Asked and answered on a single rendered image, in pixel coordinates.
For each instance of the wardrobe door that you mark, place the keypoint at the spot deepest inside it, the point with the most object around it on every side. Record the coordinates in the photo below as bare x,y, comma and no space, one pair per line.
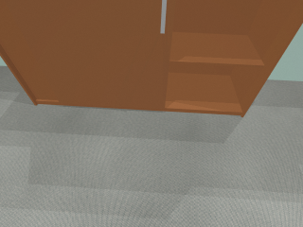
16,47
100,52

